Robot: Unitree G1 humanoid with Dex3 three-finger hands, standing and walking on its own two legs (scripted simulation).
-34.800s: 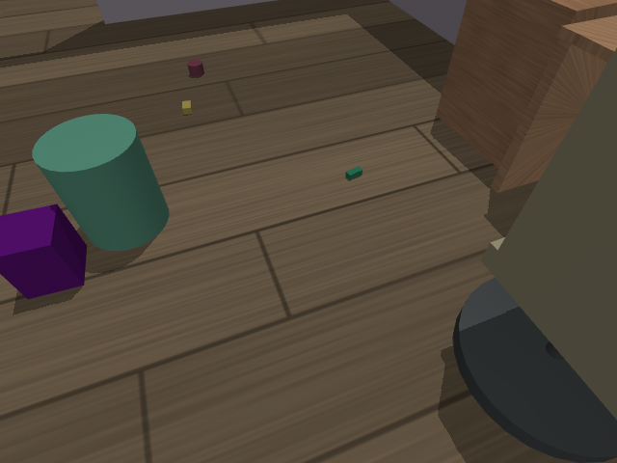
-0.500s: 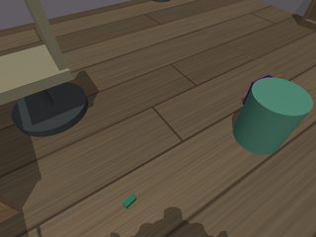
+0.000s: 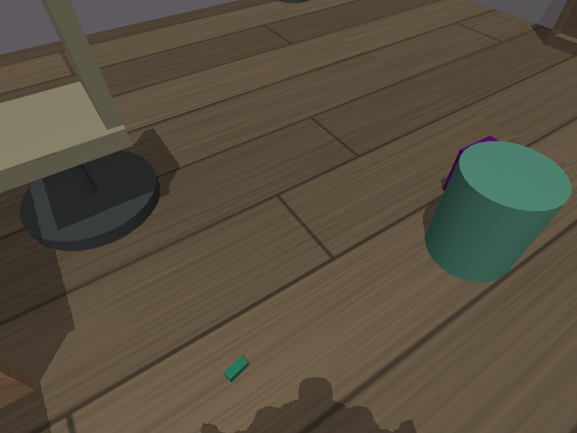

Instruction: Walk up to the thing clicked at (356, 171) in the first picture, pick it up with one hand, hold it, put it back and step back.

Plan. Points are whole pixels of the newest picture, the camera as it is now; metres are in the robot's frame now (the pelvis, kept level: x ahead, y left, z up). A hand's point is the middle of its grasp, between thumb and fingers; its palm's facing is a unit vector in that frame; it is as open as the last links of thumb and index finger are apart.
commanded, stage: stand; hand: left
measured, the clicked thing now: (236, 368) +0.46 +0.21 -0.77
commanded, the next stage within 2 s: none
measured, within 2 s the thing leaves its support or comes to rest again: neither
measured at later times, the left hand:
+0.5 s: hand out of the picture +0.07 +0.25 -0.16, palm faces -0.02 -0.94 -0.34, open 7.4 cm
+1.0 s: hand out of the picture +0.07 +0.25 -0.16, palm faces -0.02 -0.94 -0.34, open 7.4 cm
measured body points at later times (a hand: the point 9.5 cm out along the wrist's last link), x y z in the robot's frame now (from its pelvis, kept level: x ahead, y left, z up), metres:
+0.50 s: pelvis +0.00 +0.00 +0.00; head +0.01 +0.00 +0.45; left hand +0.07 +0.30 -0.13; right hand +0.08 -0.30 -0.13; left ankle -0.01 +0.12 -0.75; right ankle -0.01 -0.14 -0.75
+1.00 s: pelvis +0.00 +0.00 +0.00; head +0.01 +0.00 +0.45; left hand +0.07 +0.30 -0.14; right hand +0.08 -0.30 -0.13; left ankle -0.01 +0.12 -0.75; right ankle -0.01 -0.14 -0.75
